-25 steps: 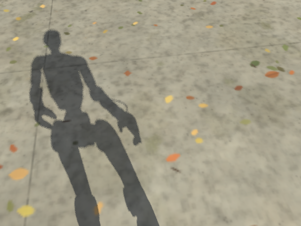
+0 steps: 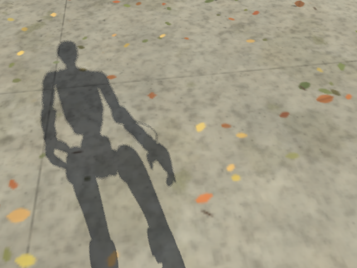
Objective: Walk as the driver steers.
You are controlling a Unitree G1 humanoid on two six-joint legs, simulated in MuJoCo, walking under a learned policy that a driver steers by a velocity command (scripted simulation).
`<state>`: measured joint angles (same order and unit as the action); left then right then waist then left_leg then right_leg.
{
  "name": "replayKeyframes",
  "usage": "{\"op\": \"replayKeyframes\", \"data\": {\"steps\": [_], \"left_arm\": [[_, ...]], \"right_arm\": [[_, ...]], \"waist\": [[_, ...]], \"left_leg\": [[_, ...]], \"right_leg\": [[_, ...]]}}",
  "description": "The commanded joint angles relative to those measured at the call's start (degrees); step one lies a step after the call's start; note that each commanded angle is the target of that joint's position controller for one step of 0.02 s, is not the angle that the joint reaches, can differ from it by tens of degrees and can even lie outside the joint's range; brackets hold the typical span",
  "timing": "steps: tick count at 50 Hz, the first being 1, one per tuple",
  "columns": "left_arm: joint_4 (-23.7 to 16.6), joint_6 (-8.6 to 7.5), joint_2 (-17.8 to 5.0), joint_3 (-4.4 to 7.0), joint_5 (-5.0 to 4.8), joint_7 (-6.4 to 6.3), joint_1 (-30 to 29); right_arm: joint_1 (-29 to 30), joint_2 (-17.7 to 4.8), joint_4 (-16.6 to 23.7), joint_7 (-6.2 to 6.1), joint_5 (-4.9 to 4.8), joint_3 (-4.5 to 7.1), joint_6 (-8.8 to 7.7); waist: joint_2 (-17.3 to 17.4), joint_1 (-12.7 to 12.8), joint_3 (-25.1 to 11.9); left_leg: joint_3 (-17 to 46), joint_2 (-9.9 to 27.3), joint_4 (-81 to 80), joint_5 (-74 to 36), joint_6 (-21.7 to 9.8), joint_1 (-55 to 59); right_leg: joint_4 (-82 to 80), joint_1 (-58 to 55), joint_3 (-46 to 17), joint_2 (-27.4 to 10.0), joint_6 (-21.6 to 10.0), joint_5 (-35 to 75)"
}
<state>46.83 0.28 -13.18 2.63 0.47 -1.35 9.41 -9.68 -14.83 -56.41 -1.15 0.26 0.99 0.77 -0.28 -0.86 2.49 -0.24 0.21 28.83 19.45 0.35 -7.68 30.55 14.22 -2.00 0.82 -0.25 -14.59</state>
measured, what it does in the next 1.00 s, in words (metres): walks ahead: left foot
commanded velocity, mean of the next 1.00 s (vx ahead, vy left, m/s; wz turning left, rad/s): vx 0.30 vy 0.00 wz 0.00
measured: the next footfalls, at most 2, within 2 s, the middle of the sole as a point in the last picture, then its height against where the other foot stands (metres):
left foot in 0.90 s outside the picture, level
right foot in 1.34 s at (211, 249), level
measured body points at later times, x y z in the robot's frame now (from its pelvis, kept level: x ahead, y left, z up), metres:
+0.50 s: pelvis +0.05 -0.03 +0.00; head +0.06 -0.05 +0.45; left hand +0.10 +0.24 -0.13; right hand +0.06 -0.30 -0.15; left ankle -0.04 +0.11 -0.69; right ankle +0.03 -0.12 -0.73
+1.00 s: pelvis +0.30 +0.03 -0.01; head +0.33 +0.04 +0.44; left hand +0.28 +0.29 -0.16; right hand +0.46 -0.23 -0.12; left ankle +0.39 +0.12 -0.73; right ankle +0.14 -0.12 -0.64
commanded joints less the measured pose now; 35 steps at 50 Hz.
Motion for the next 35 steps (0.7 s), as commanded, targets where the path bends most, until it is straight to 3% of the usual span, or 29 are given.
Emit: {"op": "replayKeyframes", "data": {"steps": [1, 8, 9, 12, 14, 16, 17, 18, 20, 21, 22, 23, 24, 25, 27, 29, 31, 35], "left_arm": [[-1.62, -0.64, -6.51, 1.6, -0.03, -0.39, -1.05], [2.68, -0.39, -6.3, 1.48, -0.11, -0.77, -1.03], [3.79, -0.29, -5.81, 1.36, -0.14, -0.81, -0.13], [4.85, -0.51, -6.77, 1.74, -0.73, -0.99, -0.2], [4.38, -2.25, -5.51, 1.47, -1.23, -0.5, -2.18], [3.73, -4.03, -3.68, 1.12, -1.9, 0.45, -4.26], [3.81, -4.61, -4.29, 1.27, -2.04, 0.85, -4.3], [4.12, -5.08, -3.93, 1.19, -2.37, 1.21, -3.24], [7.52, -5.55, -4.29, 1.74, -2.56, 1.51, 3.66], [10.05, -5.43, -5.89, 2.6, -2.3, 1.38, 9.11], [11.84, -5.58, -10.12, 3.94, -1.94, 1.13, 16.65], [12.99, -5.96, -14.86, 4.83, -1.78, 1.87, 23.15], [12.31, -6.73, -9.9, 2.93, -0.94, 2.11, 19.45], [11.0, -7.25, -7.13, 1.98, -0.82, 2.24, 15.36], [9.82, -7.24, -6.08, 1.17, -0.92, 2.57, 11.62], [10.48, -6.45, -4.46, 0.33, -0.55, 2.3, 13.11], [11.15, -5.91, -5.64, 0.32, -0.52, 1.61, 15.2], [11.16, -5.46, -8.39, 0.66, -0.36, 0.41, 15.75]], "right_arm": [[-0.94, -6.07, 0.72, -0.4, 0.02, 1.14, -0.45], [-2.03, -5.47, -1.67, -0.69, 0.08, 0.91, -0.78], [-3.43, -4.95, -2.51, -0.73, 0.02, 0.81, -0.77], [-4.2, -6.82, -2.2, -1.14, -0.83, 1.48, -0.94], [-7.61, -8.25, -2.52, -1.12, -1.42, 2.0, -2.28], [-9.05, -11.23, -3.13, -0.94, -1.72, 3.22, -3.5], [-8.33, -10.55, -2.61, -0.81, -1.65, 3.18, -3.86], [-7.04, -10.09, -2.12, -0.54, -1.8, 3.08, -4.19], [-3.39, -8.9, -0.75, 0.09, -2.32, 2.83, -4.04], [-2.33, -8.26, 0.01, 0.19, -2.06, 2.68, -4.15], [-0.75, -5.11, 1.46, 0.32, -1.88, 1.79, -4.65], [-0.12, -3.68, 3.78, 0.03, -1.72, 1.46, -5.71], [-0.01, -5.98, 4.0, 0.25, -2.56, 2.14, -6.42], [-1.24, -5.84, 3.51, 0.83, -3.41, 2.18, -6.91], [-0.52, -5.78, 3.15, 1.27, -2.6, 2.66, -7.3], [0.14, -4.77, 3.33, 1.93, -1.93, 2.94, -6.82], [2.74, -3.09, 4.38, 2.3, -1.49, 2.63, -6.2], [12.56, -1.24, 8.32, 2.46, -1.44, 1.51, -5.9]], "waist": [[-0.06, -0.13, -3.14], [-0.16, 0.01, -1.52], [-0.08, -0.08, -2.56], [2.03, -0.29, 3.29], [4.6, -1.73, 6.12], [10.8, -1.85, 7.51], [9.87, -1.41, 7.87], [9.86, -0.16, 8.11], [8.15, 3.74, 6.14], [5.84, 5.54, 3.51], [-5.23, 8.0, 0.62], [-17.58, 9.42, -2.96], [-10.38, 6.61, -0.97], [-6.84, 4.47, 1.52], [-3.18, 2.87, 2.78], [-4.72, 2.51, 1.93], [-4.03, 2.95, 2.17], [-4.01, 4.61, 4.7]], "left_leg": [[1.92, 2.0, -4.89, -10.96, -0.67, -3.85], [1.75, 1.8, -6.2, -7.48, -0.72, -5.36], [1.29, 1.34, -6.81, -1.32, -0.98, -5.21], [4.49, 2.57, -8.22, 20.8, -4.72, -9.64], [12.35, 7.69, -12.09, 26.55, -8.24, -7.94], [24.76, 17.36, -18.95, 27.47, -13.29, -4.9], [26.1, 18.69, -19.81, 24.74, -14.05, -5.34], [24.63, 18.41, -18.97, 21.43, -13.45, -5.88], [15.3, 12.48, -14.23, 13.35, -9.42, -11.13], [10.57, 8.92, -8.32, 5.48, -7.49, -14.73], [1.88, 2.24, 8.9, -2.6, -3.69, -22.56], [-0.63, -2.97, 26.82, 8.06, -1.33, -32.38], [4.96, -0.34, 37.33, 11.59, -2.36, -37.56], [6.32, 2.35, 40.32, 6.77, -3.97, -39.43], [4.76, 5.86, 36.85, -2.35, -4.93, -39.4], [2.7, 6.84, 32.33, -6.4, -3.89, -35.57], [0.7, 6.4, 27.4, -8.97, -1.95, -35.47], [-1.47, 4.23, 10.89, -17.57, -0.11, -30.59]], "right_leg": [[-3.63, -5.42, -3.11, -3.24, -2.07, 17.2], [-4.98, -5.13, -2.48, -2.61, -1.61, 12.46], [-5.23, -5.48, -1.74, -1.81, -1.62, 5.58], [-3.39, 2.71, -0.31, 0.51, -2.72, -21.05], [0.87, 8.77, 0.62, 0.6, -2.75, -19.22], [10.92, 13.15, 3.71, 0.01, -2.24, -8.4], [12.25, 13.45, 2.79, -1.36, -2.99, -8.67], [9.44, 11.81, 2.91, -1.91, -3.84, -10.15], [-2.71, -3.12, 5.19, -0.02, -4.5, -5.78], [-3.99, -11.91, 3.68, 0.26, -4.24, -1.46], [-11.23, -20.54, -11.86, -8.18, -8.13, -7.7], [-19.82, -27.54, -34.71, -20.05, -15.64, -10.32], [-20.07, -25.65, -37.29, -22.6, -16.8, -10.1], [-19.73, -23.71, -30.81, -20.82, -15.07, -7.41], [-21.04, -21.11, -20.03, -17.06, -11.75, 0.88], [-21.86, -18.92, -12.3, -13.8, -10.01, 11.15], [-22.72, -17.75, -8.73, -12.96, -10.62, 16.57], [-25.35, -11.43, -4.15, -11.61, -10.44, 15.75]]}}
